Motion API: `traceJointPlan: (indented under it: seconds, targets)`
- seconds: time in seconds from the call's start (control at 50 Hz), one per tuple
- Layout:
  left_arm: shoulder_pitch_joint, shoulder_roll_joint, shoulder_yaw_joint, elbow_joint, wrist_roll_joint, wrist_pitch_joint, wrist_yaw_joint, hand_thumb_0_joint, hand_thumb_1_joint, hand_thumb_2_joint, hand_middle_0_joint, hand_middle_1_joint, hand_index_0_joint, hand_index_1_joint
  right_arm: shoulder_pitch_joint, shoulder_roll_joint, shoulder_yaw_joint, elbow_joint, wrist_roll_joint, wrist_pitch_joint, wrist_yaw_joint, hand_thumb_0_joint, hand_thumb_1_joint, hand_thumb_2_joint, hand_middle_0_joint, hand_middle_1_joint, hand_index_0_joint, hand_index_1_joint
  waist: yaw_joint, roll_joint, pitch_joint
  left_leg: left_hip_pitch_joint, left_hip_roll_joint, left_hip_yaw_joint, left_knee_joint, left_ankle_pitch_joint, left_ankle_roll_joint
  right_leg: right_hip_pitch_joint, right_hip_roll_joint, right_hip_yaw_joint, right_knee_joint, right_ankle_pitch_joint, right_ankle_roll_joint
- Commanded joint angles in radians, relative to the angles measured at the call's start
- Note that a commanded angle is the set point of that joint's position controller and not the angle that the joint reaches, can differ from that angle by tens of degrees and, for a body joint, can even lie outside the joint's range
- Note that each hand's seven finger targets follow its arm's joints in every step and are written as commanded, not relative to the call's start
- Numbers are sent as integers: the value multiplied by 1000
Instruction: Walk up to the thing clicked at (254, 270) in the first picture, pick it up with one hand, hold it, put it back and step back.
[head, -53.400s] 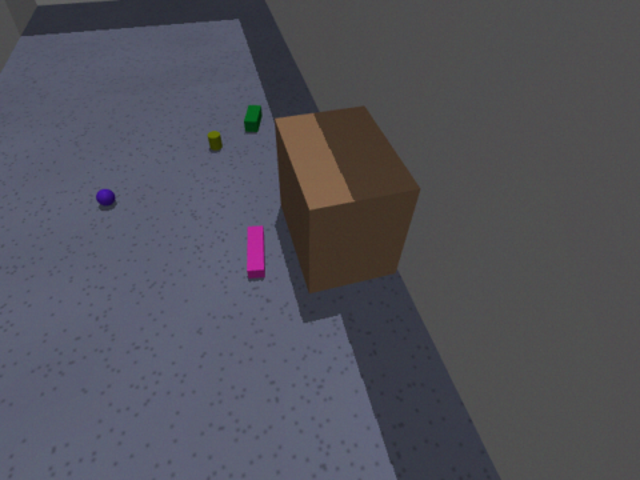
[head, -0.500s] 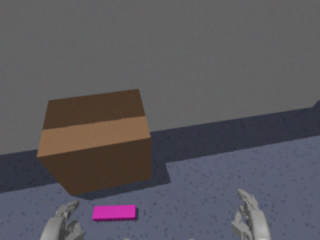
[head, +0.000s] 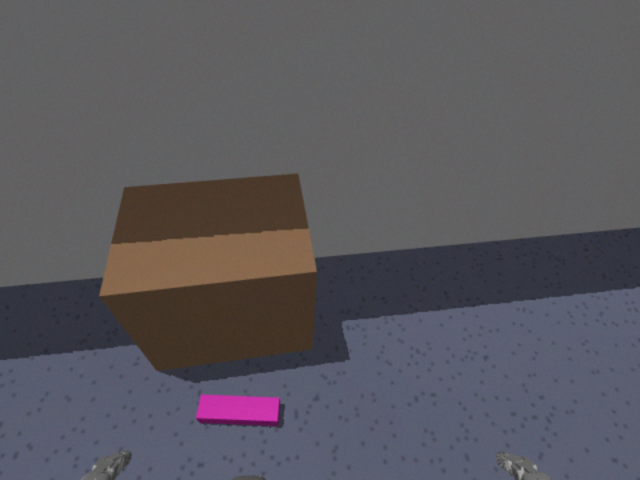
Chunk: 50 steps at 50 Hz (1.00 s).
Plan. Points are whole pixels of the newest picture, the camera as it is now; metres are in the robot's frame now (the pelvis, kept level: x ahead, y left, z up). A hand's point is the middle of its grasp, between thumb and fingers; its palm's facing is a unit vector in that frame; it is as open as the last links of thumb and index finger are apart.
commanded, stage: stand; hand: left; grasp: from above
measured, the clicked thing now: (239, 410) +0.39 +0.21 -0.72
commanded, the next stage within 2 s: none
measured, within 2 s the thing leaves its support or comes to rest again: neither
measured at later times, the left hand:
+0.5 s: hand out of the picture +0.04 +0.24 -0.13, palm faces +0.05 -0.94 -0.33, open 7.4 cm
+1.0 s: hand out of the picture +0.05 +0.24 -0.13, palm faces +0.04 -0.94 -0.34, open 7.4 cm
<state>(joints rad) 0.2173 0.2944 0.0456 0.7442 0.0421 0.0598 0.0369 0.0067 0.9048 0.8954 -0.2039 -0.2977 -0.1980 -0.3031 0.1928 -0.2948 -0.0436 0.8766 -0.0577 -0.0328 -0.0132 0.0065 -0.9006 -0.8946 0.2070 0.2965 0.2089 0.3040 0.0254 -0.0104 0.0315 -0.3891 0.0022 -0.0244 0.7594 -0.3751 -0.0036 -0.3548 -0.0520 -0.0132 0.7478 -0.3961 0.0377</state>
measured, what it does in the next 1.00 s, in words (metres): stands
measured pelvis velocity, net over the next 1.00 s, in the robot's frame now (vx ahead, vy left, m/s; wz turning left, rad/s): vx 0.00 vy -0.01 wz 0.02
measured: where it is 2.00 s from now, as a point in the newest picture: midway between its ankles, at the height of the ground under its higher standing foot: outside the picture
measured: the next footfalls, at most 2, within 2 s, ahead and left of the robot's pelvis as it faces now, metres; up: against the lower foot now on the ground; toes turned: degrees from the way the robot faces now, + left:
none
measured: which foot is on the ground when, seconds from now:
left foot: down 0.00-1.00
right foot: down 0.00-1.00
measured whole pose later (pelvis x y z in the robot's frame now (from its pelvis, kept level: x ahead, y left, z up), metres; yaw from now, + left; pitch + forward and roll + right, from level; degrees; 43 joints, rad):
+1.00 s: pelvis +0.00 -0.01 +0.03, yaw +1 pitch -4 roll +0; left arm 0.13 0.31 0.03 1.16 0.02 0.00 0.02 0.00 0.90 0.90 -0.20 -0.30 -0.20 -0.30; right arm 0.14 -0.31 -0.01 1.14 -0.02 0.00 -0.01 0.00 -0.90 -0.89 0.21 0.30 0.21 0.30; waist 0.01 0.02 0.07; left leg -0.13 0.01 -0.04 0.37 -0.18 -0.02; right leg -0.09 -0.04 -0.04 0.35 -0.20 0.03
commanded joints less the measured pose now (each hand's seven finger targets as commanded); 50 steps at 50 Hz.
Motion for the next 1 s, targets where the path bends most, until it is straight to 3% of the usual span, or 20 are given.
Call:
traceJointPlan:
  seconds: [0.0,0.06,0.1,0.38,0.42,0.66,0.76,0.86,0.98]
  targets:
    - [-28,124,46,25,1,-59,4,0,899,900,-200,-300,-200,-300,-65,-162,-42,-39,10,-21,-13,0,-900,-900,200,300,200,300,9,74,-76,87,76,-130,-256,196,63,102,-16,33,-187,174,-55]
    - [-20,146,46,102,-5,-65,8,0,899,900,-200,-300,-200,-300,-44,-161,-38,10,16,-15,-20,0,-900,-900,200,300,200,300,1,36,-89,159,71,-102,-253,328,56,150,-39,48,-244,279,-59]
    - [-33,160,43,143,-8,-70,10,0,899,900,-200,-300,-200,-300,-33,-161,-36,39,22,-9,-23,0,-900,-900,200,300,200,300,-15,9,-79,196,65,-85,-266,356,46,166,-53,59,-283,318,-61]
    - [-64,177,24,320,-9,-68,6,0,899,900,-200,-300,-200,-300,-71,-178,-25,160,32,15,-21,0,-900,-900,200,300,200,300,-12,22,25,202,84,-107,-441,166,30,231,-55,44,-429,189,-40]
    - [-70,186,25,328,-9,-72,5,0,899,900,-200,-300,-200,-300,-75,-178,-25,166,34,13,-18,0,-900,-900,200,300,200,300,-12,8,20,218,84,-106,-441,210,29,232,-61,48,-440,201,-43]
    - [-97,202,22,356,-14,-73,-4,0,899,900,-200,-300,-200,-300,-87,-195,-16,195,35,16,-12,0,-900,-900,200,300,200,300,-14,26,26,190,89,-107,-467,144,23,250,-61,48,-463,164,-39]
    - [-104,210,22,357,-15,-74,-7,0,899,900,-200,-300,-200,-300,-87,-206,-11,200,37,15,-11,0,-900,-900,200,300,200,300,-16,31,13,198,91,-107,-467,162,23,250,-64,50,-464,182,-43]
    - [-109,209,19,362,-19,-78,-7,0,899,900,-200,-300,-200,-300,-93,-210,-6,204,38,12,-11,0,-900,-900,200,300,200,300,-14,13,-13,238,98,-99,-449,270,26,261,-74,53,-463,251,-45]
    - [-124,222,24,363,-23,-78,-8,0,899,900,-200,-300,-200,-300,-84,-212,0,213,38,10,-13,0,-900,-900,200,300,200,300,-21,14,-23,250,100,-90,-449,321,21,274,-74,54,-463,291,-45]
